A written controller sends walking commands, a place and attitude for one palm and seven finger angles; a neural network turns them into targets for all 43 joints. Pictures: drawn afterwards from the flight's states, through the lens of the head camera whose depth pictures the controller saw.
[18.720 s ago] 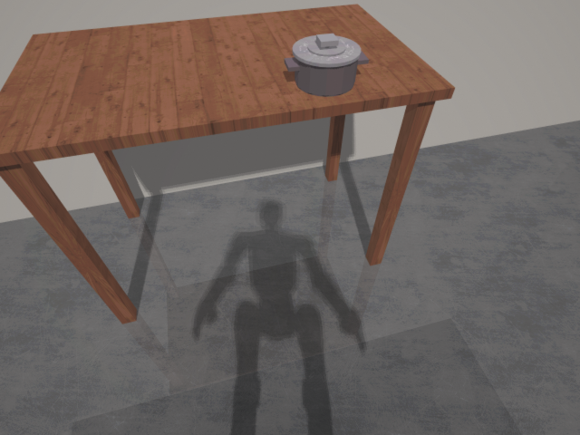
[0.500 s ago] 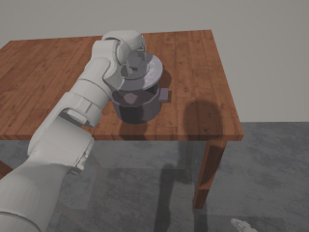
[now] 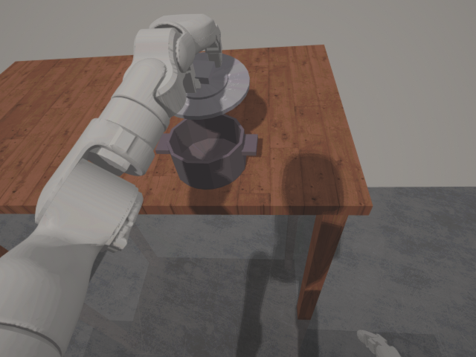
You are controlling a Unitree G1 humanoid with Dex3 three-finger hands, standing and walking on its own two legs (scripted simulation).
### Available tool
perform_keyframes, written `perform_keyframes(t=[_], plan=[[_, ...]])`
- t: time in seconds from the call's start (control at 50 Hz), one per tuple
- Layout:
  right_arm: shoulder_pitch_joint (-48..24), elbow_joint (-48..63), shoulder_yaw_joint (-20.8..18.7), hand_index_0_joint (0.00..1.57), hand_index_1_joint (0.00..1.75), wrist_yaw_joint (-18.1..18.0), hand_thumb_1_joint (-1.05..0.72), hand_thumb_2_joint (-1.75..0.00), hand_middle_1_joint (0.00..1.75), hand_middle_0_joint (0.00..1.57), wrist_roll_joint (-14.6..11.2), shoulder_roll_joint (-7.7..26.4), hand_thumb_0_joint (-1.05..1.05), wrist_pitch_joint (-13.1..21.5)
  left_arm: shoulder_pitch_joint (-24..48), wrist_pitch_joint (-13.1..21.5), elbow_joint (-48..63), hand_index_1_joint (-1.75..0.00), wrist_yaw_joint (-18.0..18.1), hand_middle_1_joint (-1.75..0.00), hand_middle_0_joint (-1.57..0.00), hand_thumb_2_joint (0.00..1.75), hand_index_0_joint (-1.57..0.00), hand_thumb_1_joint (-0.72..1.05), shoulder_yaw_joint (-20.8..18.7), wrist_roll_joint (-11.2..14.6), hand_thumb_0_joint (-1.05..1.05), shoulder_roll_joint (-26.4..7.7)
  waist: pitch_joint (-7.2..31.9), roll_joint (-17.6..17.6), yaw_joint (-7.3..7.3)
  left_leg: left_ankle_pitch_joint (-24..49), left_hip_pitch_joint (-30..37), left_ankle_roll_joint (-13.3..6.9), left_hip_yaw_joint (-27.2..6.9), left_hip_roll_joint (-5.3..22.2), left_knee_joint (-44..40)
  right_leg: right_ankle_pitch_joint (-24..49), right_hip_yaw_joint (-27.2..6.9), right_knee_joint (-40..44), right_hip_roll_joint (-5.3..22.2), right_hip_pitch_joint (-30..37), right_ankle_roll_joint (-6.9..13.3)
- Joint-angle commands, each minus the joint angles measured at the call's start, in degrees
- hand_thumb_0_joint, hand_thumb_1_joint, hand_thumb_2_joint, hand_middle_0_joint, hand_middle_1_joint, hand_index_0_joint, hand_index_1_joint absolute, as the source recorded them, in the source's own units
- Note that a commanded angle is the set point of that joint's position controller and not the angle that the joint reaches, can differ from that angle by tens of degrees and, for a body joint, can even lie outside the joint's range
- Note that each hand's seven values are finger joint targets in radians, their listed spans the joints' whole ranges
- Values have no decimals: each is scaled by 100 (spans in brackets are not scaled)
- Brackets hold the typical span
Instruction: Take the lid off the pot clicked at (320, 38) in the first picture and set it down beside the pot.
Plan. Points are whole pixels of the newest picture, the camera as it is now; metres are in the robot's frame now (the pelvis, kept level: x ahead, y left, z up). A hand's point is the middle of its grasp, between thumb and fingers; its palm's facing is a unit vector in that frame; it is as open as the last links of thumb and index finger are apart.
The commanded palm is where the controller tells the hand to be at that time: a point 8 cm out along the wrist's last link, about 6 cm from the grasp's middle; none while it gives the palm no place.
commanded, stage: lift the lid straight up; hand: left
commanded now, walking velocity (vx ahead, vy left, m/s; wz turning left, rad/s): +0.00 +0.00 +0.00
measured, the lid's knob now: (199, 71) +0.51 +0.06 +0.24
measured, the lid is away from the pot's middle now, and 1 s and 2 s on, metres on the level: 0.02 0.04 0.18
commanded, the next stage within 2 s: move the lid sideways beside the pot in 0.62 s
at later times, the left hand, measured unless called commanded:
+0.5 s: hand (177, 45) +0.47 +0.08 +0.30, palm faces -0.11 +0.00 -0.99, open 8.1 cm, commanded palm +0.44 +0.09 +0.36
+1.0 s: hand (161, 47) +0.48 +0.11 +0.30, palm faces -0.12 +0.00 -0.99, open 8.1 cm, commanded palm +0.44 +0.12 +0.36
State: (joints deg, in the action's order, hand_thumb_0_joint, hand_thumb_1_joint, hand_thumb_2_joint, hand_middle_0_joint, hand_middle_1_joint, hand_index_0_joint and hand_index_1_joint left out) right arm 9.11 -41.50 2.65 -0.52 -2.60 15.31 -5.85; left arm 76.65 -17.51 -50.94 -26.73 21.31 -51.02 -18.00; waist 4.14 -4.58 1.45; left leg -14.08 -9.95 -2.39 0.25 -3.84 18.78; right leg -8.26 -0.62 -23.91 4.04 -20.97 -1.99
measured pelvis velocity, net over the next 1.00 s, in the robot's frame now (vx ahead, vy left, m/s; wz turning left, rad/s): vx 0.01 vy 0.01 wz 0.00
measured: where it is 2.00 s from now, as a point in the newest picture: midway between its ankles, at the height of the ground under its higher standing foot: outside the picture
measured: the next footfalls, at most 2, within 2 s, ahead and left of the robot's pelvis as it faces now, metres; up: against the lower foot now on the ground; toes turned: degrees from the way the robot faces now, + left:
none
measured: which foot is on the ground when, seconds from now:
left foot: down 0.00-1.00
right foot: down 0.00-1.00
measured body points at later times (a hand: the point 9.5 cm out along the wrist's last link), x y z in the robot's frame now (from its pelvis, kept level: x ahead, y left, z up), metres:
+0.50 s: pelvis +0.00 +0.00 +0.00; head +0.02 -0.04 +0.45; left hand +0.47 +0.08 +0.35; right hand +0.14 -0.23 -0.14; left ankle -0.06 +0.10 -0.74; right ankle +0.04 -0.14 -0.74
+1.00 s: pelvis +0.01 +0.01 +0.00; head +0.03 -0.03 +0.45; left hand +0.48 +0.10 +0.35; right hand +0.14 -0.23 -0.14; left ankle -0.06 +0.10 -0.74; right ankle +0.04 -0.14 -0.74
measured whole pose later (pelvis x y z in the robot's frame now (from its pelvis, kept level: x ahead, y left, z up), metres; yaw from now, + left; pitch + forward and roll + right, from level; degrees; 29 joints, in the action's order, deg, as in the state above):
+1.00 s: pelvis +0.01 +0.01 +0.00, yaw +0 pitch +7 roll +1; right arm 9.4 -40.2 2.9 -0.4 -3.0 15.5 -6.6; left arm 80.2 -19.7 -50.2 -29.6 18.3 -53.7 -22.9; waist 5.0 -4.5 1.8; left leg -14.8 -11.5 -2.8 0.5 -4.0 19.6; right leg -8.5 -0.9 -23.9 4.1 -22.2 -2.5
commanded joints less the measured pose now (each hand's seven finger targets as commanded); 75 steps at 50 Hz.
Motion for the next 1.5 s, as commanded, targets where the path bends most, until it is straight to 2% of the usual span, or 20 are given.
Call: perform_keyframes(t=[0.0,0.24,0.28,0.36,0.4,0.56,0.7,0.78,0.84,0.92,0.96,1.0,1.04,1.1,1.16,1.24,1.3,1.36,1.42,1.48], plan=[[-513,694,-147,20,30,-40,-90,-90,30,20,18,549,0,249,3941,-31,1051,-87,340,-108,-96,105,-73,66,-802,-243,0,-1632,2581,1128,-18,2206,-13,39,-18,-45,-51,1804,167,-143,-327,2051,414],[-526,735,-150,20,30,-42,-90,-90,30,20,-32,525,0,285,4308,-89,1111,-87,245,-108,-96,105,-73,66,-542,-260,0,-1396,2524,928,37,2147,123,47,-59,-38,-38,1566,172,-114,-324,1809,424],[-466,715,-135,20,30,-66,-90,-90,30,20,0,576,0,279,4274,-100,1065,-87,265,-108,-96,105,-73,66,-953,-286,0,-1882,2654,1054,-41,2095,-10,49,-60,-45,-60,1599,152,-133,-311,2009,421],[-499,725,-143,20,30,-76,-90,-90,30,20,-55,592,0,260,4294,-129,942,-87,231,-108,-96,105,-73,66,-480,-179,0,-1262,2256,884,74,2151,51,70,-61,-9,-70,1477,226,-59,-325,1623,436],[-479,753,-143,20,30,-74,-90,-90,30,20,-5,572,0,324,4549,-104,1198,-87,228,-108,-96,105,-73,66,-783,-306,0,-1723,2773,948,-7,2260,170,58,-79,-30,-26,1607,150,-122,-315,1906,422],[-474,788,-147,20,30,-32,-90,-90,30,20,-53,607,0,236,4256,-189,1116,-87,153,-108,-96,105,-73,66,-548,-243,0,-1363,2506,897,34,2346,118,63,-63,5,-13,1562,209,-102,-322,1704,428],[-447,770,-135,20,30,-47,-90,-90,30,20,-20,554,0,329,4647,-152,1211,-87,172,-108,-96,105,-73,66,-663,-308,0,-1583,2756,877,28,2501,239,72,-132,-18,34,1636,184,-133,-339,1787,430],[-401,748,-130,20,30,-82,-90,-90,30,20,34,618,0,276,4382,-153,1025,-87,186,-108,-96,105,-73,66,-1215,-440,0,-2275,2888,1026,-87,2598,12,71,-79,-5,31,1864,136,-197,-290,2099,427],[-434,741,-141,20,30,-75,-90,-90,30,20,-19,628,0,184,3956,-242,550,-87,151,-108,-96,105,-73,66,-953,-504,0,-1982,2387,1216,-30,2329,-211,35,-6,32,11,1713,173,-154,-281,1872,415],[-560,943,-171,20,30,-26,-90,-90,30,20,-28,599,0,172,4098,-161,1486,-87,53,-108,-96,105,-73,66,-856,-481,0,-1941,2979,996,-50,2984,166,41,-63,37,153,2011,135,-234,-284,2028,402],[-525,938,-194,20,30,-3,-90,-90,30,20,-64,637,0,129,3921,-195,1494,-87,-10,-108,-96,105,-73,66,-629,-349,0,-1668,2671,873,29,3029,227,76,-91,45,181,1891,216,-160,-310,1724,420],[-460,870,-170,20,30,-49,-90,-90,30,20,-49,672,0,117,3922,-227,1274,-87,-42,-108,-96,105,-73,66,-997,-444,0,-2170,2583,1118,16,2633,41,12,-60,16,145,1806,201,-160,-315,1788,409],[-461,857,-155,20,30,-85,-90,-90,30,20,-76,655,0,122,4089,-195,1240,-87,-62,-108,-96,105,-73,66,-912,-428,0,-2168,2405,1074,55,2166,-91,2,-49,-11,82,1552,205,-132,-306,1724,412],[-505,952,-169,20,30,-67,-90,-90,30,20,-62,642,0,189,4315,-64,1948,-87,-38,-108,-96,105,-73,66,-987,-453,0,-2362,3070,564,1,2874,312,62,-159,-9,234,1834,152,-229,-313,1869,439],[-484,941,-212,20,30,-25,-90,-90,30,20,-78,699,0,160,3849,-117,1837,-87,-100,-108,-96,105,-73,66,-833,-351,0,-2150,2842,436,47,3257,414,137,-181,16,332,1892,226,-166,-339,1634,452],[-410,864,-172,20,30,-40,-90,-90,30,20,-112,701,0,86,3736,-152,1381,-87,-165,-108,-96,105,-73,66,-834,-423,0,-2168,2361,757,86,2677,85,84,-147,19,219,1579,267,-141,-336,1481,435],[-453,917,-171,20,30,-54,-90,-90,30,20,-86,727,0,76,3789,-94,1620,-87,-146,-108,-96,105,-73,66,-1180,-468,0,-2660,2697,760,20,2751,87,64,-170,7,272,1715,217,-187,-321,1757,444],[-422,917,-194,20,30,-70,-90,-90,30,20,-119,779,0,24,3654,-68,1497,-87,-154,-108,-96,105,-73,66,-959,-412,0,-2492,2406,619,84,2649,74,88,-164,29,258,1559,277,-118,-328,1507,459],[-415,935,-174,20,30,-81,-90,-90,30,20,-103,749,0,27,3702,-21,1465,-87,-152,-108,-96,105,-73,66,-1292,-539,0,-2941,2628,642,29,2630,6,59,-161,27,287,1589,228,-177,-314,1706,444],[-349,951,-183,20,30,-89,-90,-90,30,20,-142,750,0,4,3810,53,1626,-87,-180,-108,-96,105,-73,66,-1082,-499,0,-2781,2600,613,92,2569,51,59,-157,32,269,1525,233,-140,-325,1638,432]])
